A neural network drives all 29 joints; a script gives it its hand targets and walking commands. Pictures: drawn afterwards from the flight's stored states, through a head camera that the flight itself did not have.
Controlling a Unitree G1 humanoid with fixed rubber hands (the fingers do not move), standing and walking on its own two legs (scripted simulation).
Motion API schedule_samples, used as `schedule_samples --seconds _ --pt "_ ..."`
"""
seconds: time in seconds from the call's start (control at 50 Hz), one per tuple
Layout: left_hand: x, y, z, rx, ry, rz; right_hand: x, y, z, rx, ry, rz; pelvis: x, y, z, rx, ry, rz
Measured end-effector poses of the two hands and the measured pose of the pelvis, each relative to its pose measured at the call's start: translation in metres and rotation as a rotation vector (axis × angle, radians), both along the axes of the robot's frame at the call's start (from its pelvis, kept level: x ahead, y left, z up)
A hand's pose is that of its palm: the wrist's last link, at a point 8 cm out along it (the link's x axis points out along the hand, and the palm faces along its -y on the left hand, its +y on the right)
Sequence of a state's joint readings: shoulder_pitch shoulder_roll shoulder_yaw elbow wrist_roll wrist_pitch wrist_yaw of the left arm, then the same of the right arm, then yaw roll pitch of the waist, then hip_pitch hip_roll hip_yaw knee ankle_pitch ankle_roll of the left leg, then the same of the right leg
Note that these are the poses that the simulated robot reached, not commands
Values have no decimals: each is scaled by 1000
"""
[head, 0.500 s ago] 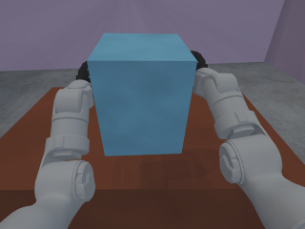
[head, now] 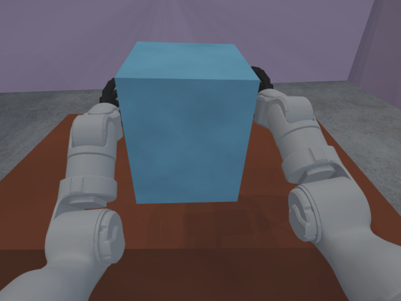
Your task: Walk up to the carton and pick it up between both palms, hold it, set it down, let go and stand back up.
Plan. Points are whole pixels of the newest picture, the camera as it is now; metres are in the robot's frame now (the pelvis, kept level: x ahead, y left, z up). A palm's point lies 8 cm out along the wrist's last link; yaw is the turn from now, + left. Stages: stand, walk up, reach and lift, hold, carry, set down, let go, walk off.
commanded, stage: hold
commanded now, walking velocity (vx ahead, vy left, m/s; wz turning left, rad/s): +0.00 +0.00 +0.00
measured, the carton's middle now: (187, 121) +0.39 +0.03 +0.25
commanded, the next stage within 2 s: set down in 0.44 s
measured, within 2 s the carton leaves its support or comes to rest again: neither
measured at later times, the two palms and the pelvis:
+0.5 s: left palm (110, 116) +0.36 +0.17 +0.27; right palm (263, 101) +0.38 -0.12 +0.29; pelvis +0.00 +0.00 +0.00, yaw +0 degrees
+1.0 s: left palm (121, 133) +0.38 +0.16 +0.22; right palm (260, 114) +0.41 -0.13 +0.25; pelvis +0.00 +0.00 +0.00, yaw +0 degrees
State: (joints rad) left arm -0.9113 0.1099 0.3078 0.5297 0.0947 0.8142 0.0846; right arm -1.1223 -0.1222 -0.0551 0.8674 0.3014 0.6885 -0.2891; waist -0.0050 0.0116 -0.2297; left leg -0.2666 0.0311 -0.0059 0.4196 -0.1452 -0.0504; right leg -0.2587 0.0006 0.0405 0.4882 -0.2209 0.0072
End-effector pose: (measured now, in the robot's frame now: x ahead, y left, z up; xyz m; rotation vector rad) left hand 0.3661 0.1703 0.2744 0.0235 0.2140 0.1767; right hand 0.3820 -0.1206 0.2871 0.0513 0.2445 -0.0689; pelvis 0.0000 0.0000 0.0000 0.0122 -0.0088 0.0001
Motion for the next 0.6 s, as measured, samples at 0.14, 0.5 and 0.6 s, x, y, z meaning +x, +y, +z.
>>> schedule_samples --seconds 0.14,0.5,0.6 --pt "-2 0 -4 -3 6 0 -1 0 0 -2 7 0 -1 0 0 0 -1 0" --pt "-3 0 -3 -3 0 1 -2 1 2 -2 1 1 -1 0 0 0 -2 0" --pt "1 1 -2 2 -19 2 2 2 3 3 -19 3 -3 0 0 0 -3 0"
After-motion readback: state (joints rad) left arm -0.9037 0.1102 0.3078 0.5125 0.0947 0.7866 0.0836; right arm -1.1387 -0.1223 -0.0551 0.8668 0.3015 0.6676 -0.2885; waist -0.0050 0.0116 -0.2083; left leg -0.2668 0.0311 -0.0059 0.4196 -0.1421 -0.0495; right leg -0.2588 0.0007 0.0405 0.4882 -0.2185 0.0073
